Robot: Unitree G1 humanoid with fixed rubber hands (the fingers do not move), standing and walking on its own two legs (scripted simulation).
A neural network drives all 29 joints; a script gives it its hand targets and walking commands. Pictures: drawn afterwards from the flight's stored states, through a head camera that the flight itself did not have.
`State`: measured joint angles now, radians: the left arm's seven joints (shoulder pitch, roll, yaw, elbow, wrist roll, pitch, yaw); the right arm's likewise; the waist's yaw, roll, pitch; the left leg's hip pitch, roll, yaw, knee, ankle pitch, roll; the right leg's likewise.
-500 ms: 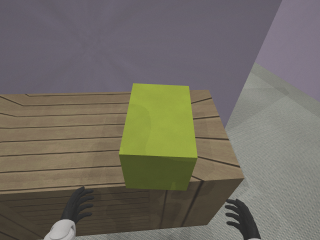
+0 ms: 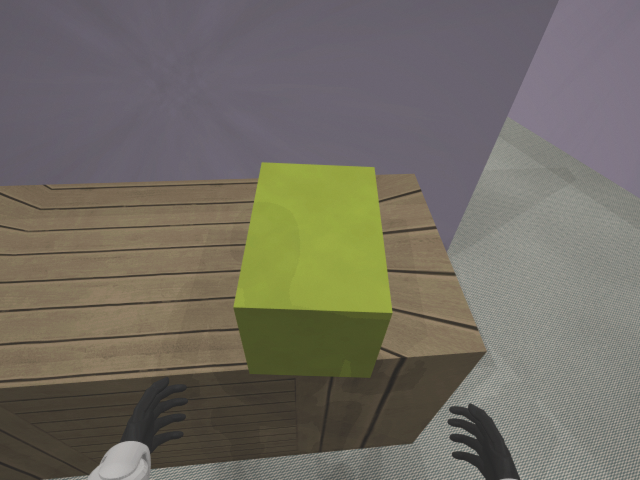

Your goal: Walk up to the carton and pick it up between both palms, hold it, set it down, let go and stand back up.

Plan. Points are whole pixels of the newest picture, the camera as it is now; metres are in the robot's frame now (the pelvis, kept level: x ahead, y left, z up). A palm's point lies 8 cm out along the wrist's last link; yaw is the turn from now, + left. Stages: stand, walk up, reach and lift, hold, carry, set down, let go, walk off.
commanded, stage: let go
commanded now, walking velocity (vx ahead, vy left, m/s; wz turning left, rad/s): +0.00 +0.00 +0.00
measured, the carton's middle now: (314, 266) +0.46 +0.02 -0.06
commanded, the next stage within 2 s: stand in 0.24 s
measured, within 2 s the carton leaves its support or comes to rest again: neither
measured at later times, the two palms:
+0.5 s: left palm (88, 450) +0.16 +0.30 -0.07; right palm out of the picture +0.13 -0.28 -0.07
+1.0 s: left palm out of the picture +0.12 +0.32 -0.09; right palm out of the picture +0.12 -0.27 -0.09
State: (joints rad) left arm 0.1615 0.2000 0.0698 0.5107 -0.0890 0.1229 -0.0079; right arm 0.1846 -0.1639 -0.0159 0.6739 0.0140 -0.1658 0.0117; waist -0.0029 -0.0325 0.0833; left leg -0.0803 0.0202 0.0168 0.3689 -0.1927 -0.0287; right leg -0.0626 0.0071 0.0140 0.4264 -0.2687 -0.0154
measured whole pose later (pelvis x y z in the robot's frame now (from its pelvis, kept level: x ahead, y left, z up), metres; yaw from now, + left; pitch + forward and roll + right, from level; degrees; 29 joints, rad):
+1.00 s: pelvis +0.00 +0.02 +0.00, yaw +0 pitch -3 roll +0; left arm 0.16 0.36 0.07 0.80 -0.04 0.00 0.00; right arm 0.18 -0.34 -0.04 0.85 0.00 -0.03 0.01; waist 0.01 -0.03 0.03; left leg -0.17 0.01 0.02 0.45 -0.23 0.00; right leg -0.11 0.00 0.01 0.43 -0.26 0.00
